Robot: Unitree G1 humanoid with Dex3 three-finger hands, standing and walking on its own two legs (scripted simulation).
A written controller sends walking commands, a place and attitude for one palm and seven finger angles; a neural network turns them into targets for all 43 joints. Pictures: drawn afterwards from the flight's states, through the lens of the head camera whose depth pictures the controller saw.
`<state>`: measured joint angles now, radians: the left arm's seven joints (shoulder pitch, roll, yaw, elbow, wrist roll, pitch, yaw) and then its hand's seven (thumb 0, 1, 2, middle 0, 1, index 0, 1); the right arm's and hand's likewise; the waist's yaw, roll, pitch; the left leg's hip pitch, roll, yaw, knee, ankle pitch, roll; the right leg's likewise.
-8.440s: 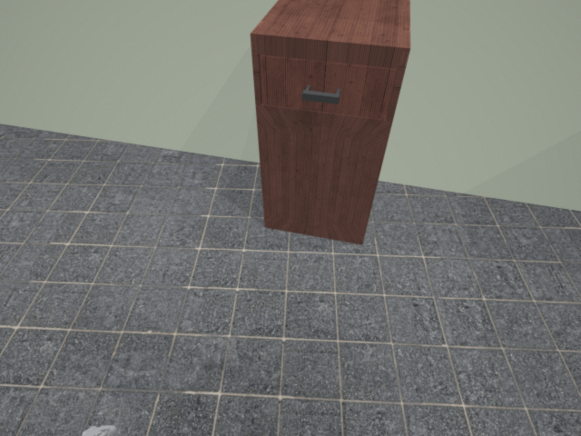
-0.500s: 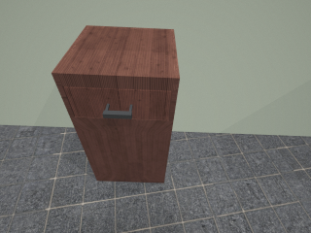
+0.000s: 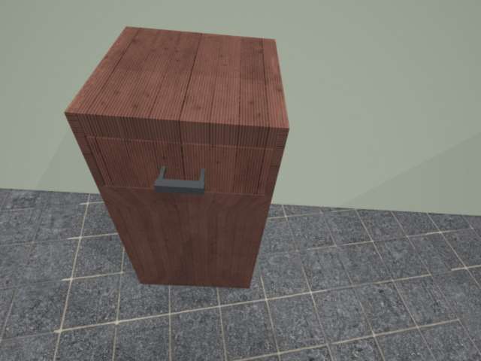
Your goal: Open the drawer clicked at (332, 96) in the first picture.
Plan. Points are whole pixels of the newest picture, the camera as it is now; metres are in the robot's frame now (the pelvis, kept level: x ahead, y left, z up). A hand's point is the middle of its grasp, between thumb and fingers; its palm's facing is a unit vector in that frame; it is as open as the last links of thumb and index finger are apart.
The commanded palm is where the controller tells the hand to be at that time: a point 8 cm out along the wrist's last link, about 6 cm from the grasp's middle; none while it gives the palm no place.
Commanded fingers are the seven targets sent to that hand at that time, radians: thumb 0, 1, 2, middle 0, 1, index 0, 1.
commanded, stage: come to a stop and stand still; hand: left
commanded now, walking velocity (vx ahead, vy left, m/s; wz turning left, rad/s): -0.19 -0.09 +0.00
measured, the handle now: (181, 179) +0.50 +0.18 -0.04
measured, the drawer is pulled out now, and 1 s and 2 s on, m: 0.00 0.00 0.00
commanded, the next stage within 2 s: look again from close up in 0.88 s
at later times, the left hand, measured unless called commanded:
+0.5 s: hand out of the picture +0.07 +0.16 -0.16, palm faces +0.04 -0.98 -0.21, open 7.2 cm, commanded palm none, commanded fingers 0.00 0.90 0.90 -0.20 -0.30 -0.20 -0.30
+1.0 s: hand out of the picture -0.03 +0.16 -0.16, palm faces +0.04 -0.98 -0.18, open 7.4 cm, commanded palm none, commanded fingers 0.00 0.90 0.90 -0.20 -0.30 -0.20 -0.30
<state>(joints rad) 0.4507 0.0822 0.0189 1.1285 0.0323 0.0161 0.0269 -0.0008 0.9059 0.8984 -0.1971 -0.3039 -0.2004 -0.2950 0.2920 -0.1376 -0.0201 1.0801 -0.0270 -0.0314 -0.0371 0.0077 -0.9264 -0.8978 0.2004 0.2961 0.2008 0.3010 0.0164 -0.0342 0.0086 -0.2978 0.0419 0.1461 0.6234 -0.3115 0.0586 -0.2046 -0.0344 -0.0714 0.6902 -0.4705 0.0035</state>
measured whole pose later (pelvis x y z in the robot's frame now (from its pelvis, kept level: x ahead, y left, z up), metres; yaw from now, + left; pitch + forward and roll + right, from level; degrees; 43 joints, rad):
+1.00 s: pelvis +0.00 -0.01 +0.01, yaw +2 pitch -2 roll +0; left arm 0.35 0.14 -0.03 1.08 0.02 0.00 0.03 0.00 0.91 0.90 -0.20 -0.30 -0.20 -0.30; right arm 0.30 -0.17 0.02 1.05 -0.02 0.00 0.00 0.00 -0.92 -0.90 0.20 0.30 0.20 0.30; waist 0.00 0.00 0.01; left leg -0.21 0.00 0.12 0.48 -0.24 0.05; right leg -0.21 -0.08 -0.10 0.48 -0.23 0.03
